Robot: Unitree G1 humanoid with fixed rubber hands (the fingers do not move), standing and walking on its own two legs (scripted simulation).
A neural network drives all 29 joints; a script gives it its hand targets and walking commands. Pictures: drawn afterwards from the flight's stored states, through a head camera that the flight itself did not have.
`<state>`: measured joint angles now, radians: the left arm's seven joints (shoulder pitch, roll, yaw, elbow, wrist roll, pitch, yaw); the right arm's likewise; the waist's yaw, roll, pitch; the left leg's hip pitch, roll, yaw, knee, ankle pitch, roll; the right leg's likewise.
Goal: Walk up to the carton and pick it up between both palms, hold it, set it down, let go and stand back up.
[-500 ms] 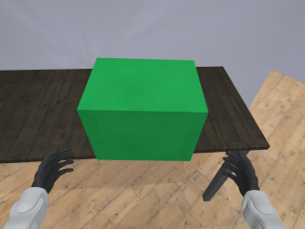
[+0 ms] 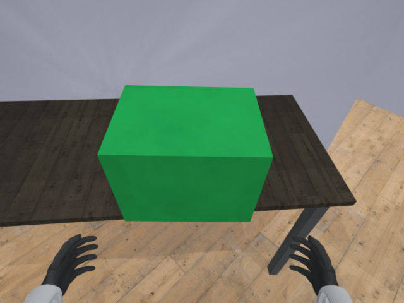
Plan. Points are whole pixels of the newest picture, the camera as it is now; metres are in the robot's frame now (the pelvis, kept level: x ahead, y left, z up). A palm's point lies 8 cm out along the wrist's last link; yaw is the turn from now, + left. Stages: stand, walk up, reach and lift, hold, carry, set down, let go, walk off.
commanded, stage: set down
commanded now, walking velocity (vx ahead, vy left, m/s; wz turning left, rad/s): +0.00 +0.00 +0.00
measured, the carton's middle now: (188, 155) +0.44 +0.06 +0.04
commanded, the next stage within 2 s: let go in 0.40 s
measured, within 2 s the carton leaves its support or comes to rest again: neither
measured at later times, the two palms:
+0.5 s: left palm out of the picture +0.12 +0.26 -0.05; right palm out of the picture +0.14 -0.22 -0.06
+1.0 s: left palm out of the picture +0.13 +0.24 -0.08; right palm out of the picture +0.14 -0.22 -0.09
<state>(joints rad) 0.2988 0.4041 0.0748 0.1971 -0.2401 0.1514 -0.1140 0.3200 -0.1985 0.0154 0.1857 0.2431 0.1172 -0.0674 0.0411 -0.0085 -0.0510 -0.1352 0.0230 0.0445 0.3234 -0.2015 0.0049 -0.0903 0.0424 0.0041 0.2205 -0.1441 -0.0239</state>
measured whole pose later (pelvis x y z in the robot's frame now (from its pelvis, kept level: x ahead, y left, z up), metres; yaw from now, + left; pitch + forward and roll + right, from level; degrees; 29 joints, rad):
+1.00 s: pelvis -0.02 -0.01 -0.01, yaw -1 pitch +1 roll +0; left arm 0.23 0.28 0.01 0.35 -0.03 0.37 -0.02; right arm 0.19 -0.13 -0.05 0.58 0.04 0.10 0.02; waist 0.04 -0.04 0.01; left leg -0.19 0.02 0.06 0.39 -0.21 0.00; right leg -0.20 0.04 0.01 0.38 -0.20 -0.03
